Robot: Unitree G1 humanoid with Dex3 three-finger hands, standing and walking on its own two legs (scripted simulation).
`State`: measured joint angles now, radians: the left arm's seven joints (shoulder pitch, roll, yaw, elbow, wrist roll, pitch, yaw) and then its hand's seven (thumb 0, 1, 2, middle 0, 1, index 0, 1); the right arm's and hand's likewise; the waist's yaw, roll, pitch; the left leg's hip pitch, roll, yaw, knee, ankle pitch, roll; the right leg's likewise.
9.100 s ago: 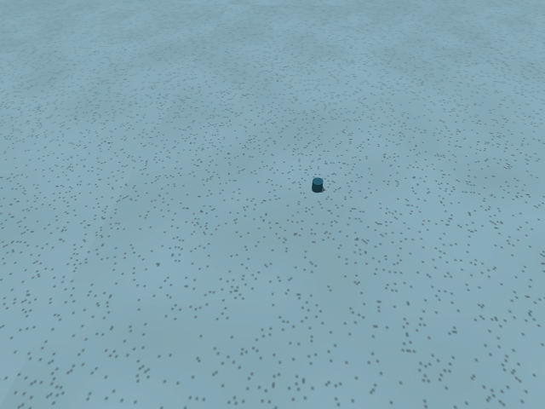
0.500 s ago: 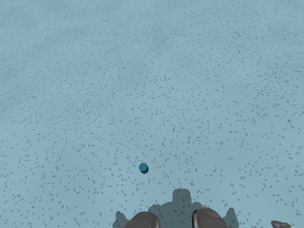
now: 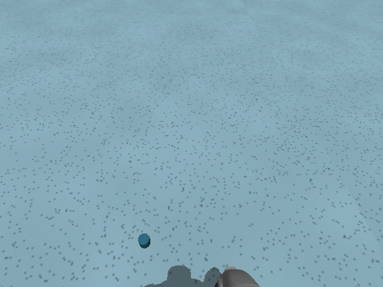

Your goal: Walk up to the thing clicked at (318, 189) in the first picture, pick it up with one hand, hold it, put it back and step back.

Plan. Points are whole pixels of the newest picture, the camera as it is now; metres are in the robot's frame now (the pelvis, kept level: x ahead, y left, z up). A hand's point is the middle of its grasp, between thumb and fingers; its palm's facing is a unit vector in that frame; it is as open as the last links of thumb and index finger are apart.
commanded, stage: walk up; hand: left
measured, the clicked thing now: (144, 240) +0.46 +0.22 -0.74
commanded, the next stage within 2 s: none
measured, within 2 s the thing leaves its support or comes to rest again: neither
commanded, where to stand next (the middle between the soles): +0.08 +0.00 m, yaw -1 degrees
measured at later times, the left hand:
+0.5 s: hand out of the picture +0.15 +0.29 -0.16, palm faces -0.01 -0.89 -0.45, open 7.4 cm
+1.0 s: hand out of the picture +0.10 +0.29 -0.15, palm faces -0.06 -0.92 -0.39, open 7.4 cm
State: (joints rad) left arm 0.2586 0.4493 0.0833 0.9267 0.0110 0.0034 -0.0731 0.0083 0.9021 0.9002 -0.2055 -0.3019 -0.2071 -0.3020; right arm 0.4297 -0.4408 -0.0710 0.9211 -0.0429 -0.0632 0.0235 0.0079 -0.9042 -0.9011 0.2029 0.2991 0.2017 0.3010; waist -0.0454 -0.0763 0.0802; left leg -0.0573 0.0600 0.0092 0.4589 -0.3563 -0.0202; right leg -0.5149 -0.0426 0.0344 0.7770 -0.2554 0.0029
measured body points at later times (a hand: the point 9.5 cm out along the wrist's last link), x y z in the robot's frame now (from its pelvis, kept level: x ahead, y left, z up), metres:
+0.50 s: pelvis +0.05 +0.00 -0.03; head +0.09 -0.01 +0.42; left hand +0.15 +0.33 -0.13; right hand +0.13 -0.32 -0.15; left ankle +0.09 +0.13 -0.74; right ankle +0.13 -0.14 -0.73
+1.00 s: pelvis +0.04 +0.02 -0.01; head +0.04 +0.01 +0.44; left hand +0.10 +0.34 -0.13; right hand +0.11 -0.28 -0.14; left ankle +0.09 +0.13 -0.73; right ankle +0.02 -0.10 -0.73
